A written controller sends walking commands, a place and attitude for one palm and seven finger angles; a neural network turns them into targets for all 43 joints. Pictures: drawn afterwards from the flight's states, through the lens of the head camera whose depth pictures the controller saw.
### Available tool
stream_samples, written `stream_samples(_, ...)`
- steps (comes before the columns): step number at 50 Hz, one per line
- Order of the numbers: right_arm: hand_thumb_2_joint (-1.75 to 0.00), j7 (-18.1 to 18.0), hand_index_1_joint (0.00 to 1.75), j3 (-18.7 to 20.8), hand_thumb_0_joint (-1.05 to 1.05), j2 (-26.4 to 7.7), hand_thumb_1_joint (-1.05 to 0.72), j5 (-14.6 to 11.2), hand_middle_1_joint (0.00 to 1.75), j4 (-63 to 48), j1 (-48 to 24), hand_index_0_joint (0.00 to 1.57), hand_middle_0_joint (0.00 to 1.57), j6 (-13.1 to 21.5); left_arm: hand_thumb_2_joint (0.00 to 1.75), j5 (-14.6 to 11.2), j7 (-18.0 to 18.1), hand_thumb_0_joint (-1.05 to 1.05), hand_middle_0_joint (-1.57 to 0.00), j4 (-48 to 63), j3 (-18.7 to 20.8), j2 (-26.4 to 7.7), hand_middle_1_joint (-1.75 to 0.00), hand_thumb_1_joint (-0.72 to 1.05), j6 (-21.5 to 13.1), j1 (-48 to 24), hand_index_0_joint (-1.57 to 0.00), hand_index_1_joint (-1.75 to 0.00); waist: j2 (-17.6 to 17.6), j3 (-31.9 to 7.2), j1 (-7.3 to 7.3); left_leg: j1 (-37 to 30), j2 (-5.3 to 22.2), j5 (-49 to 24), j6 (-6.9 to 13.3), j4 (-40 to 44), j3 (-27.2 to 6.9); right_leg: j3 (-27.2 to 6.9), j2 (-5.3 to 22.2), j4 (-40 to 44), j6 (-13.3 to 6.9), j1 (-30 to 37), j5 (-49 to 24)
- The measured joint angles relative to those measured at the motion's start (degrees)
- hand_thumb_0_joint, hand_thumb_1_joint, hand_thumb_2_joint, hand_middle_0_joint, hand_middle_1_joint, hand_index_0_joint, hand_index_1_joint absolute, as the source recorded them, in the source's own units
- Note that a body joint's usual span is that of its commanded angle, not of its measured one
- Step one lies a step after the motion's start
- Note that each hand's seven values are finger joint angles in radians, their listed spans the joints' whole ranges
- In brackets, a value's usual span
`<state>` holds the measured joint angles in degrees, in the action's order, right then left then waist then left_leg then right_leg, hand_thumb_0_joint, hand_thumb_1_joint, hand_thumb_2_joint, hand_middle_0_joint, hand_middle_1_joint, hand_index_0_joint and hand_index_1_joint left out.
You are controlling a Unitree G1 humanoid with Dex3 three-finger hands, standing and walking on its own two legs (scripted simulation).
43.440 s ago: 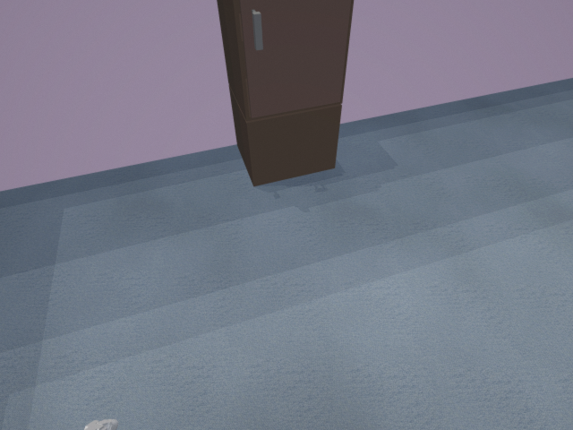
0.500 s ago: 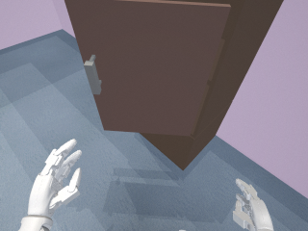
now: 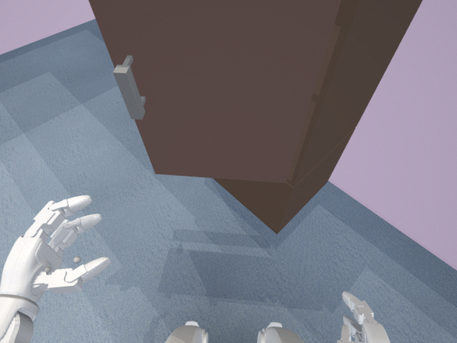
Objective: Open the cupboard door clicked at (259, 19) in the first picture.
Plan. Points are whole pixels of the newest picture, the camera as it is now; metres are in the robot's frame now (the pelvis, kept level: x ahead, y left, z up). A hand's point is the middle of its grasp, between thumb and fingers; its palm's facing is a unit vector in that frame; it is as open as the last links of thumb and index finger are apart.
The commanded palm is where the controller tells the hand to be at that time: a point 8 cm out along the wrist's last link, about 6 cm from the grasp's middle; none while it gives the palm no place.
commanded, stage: raise the hand with hooked fingers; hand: left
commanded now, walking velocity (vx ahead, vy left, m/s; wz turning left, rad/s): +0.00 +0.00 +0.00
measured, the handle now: (133, 87) +0.60 +0.24 +0.09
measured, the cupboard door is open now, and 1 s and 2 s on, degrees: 41 41 41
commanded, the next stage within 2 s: move the hooked fingers beside the handle in 1.30 s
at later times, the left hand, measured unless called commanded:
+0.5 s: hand (43, 228) +0.27 +0.29 +0.08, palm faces -0.01 -1.00 -0.05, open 13.6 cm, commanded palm +0.25 +0.34 +0.09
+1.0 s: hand (31, 197) +0.31 +0.31 +0.11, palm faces -0.04 -1.00 -0.02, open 14.0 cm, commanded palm +0.28 +0.36 +0.11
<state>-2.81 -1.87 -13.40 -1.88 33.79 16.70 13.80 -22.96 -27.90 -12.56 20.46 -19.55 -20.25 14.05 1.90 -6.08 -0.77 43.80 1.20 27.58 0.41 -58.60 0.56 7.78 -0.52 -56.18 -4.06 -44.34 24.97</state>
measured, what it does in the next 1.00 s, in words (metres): stands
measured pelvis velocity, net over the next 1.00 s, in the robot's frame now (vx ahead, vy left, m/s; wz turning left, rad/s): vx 0.01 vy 0.04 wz -0.01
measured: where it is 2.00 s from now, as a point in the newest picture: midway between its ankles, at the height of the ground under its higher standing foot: outside the picture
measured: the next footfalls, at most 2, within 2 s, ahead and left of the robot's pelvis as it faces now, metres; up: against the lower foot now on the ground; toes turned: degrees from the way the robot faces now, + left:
none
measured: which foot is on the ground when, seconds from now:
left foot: down 0.00-1.00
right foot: down 0.00-1.00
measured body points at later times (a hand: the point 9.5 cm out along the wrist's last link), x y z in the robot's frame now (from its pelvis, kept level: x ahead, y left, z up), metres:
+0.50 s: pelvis +0.01 +0.04 +0.02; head +0.05 +0.05 +0.46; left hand +0.27 +0.35 +0.09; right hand +0.19 -0.19 -0.05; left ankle +0.01 +0.11 -0.67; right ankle +0.03 -0.07 -0.67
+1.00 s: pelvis +0.01 +0.04 +0.03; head +0.06 +0.05 +0.48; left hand +0.31 +0.37 +0.11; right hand +0.16 -0.21 -0.05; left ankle +0.01 +0.11 -0.67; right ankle +0.03 -0.07 -0.67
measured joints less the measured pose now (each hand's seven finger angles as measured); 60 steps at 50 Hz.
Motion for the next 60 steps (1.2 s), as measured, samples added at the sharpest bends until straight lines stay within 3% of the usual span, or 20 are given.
stream_samples(5,-0.89,-0.21,0.30,1.31,0.01,-2.60,-0.90,-0.19,0.30,0.61,1.49,0.20,0.21,0.96,0.54,-0.06,-0.35,0.00,-0.26,-1.13,-0.10,0.40,-0.85,0.05,-2.08,-0.60,-0.26,-0.85,-0.31,0.28,0.01,-0.82,-0.41,-0.42,0.87,1.12,0.78,-0.79,0.31,1.11,0.64,0.67,-0.66)
stream_samples(12,-0.89,-0.76,0.30,2.05,0.01,-4.01,-0.91,-0.28,0.30,-0.53,0.54,0.20,0.20,1.67,0.47,1.49,0.84,0.00,-0.27,-0.26,-1.22,0.21,-0.95,-0.12,-1.39,-2.29,-0.27,-0.95,-1.09,0.86,0.10,-2.95,-0.95,-0.46,1.91,2.18,1.24,-1.30,0.72,2.56,1.58,2.97,-1.14)
stream_samples(19,-0.89,-0.70,0.30,0.40,0.01,-2.89,-0.91,-0.15,0.30,-2.96,-1.31,0.20,0.20,1.19,0.40,2.17,1.75,0.00,-0.28,-0.39,-0.88,-1.07,-1.06,-0.28,1.64,-5.16,-0.28,-1.06,-1.10,0.73,0.63,-5.40,-1.48,-0.76,2.62,3.86,1.23,-1.37,1.09,4.75,2.42,5.78,-1.71)
stream_samples(28,-0.89,-0.81,0.30,-1.72,0.01,-1.62,-0.90,-0.03,0.30,-3.44,-2.07,0.20,0.21,0.19,0.33,2.43,-0.08,-0.01,-0.29,-3.37,0.58,-2.85,-1.16,-0.45,5.59,-10.34,-0.29,-1.17,-0.72,0.86,1.94,-7.54,-1.92,-1.30,3.19,5.83,1.07,-1.28,1.34,7.39,3.15,8.38,-2.56)
stream_samples(44,-0.89,-1.56,0.30,-1.37,0.01,-3.10,-0.90,-0.34,0.30,-1.81,0.29,0.20,0.21,-1.75,0.30,1.84,-4.04,-0.01,-0.30,-11.66,4.31,-6.89,-1.20,-0.50,8.55,-19.01,-0.30,-1.20,-0.69,1.63,1.21,-10.06,-2.03,-2.80,3.43,9.40,1.55,-1.84,1.21,11.01,3.41,10.76,-4.27)
stream_samples(60,-0.89,-1.16,0.30,-0.85,0.01,-3.09,-0.91,-0.19,0.30,-2.43,0.64,0.20,0.21,-2.39,0.30,1.94,-3.36,-0.01,-0.30,-11.13,4.44,-5.43,-1.20,-0.50,7.07,-17.24,-0.30,-1.20,-1.00,1.44,0.67,-10.32,-1.44,-2.95,2.85,9.87,1.72,-2.06,0.59,11.13,2.78,10.67,-4.33)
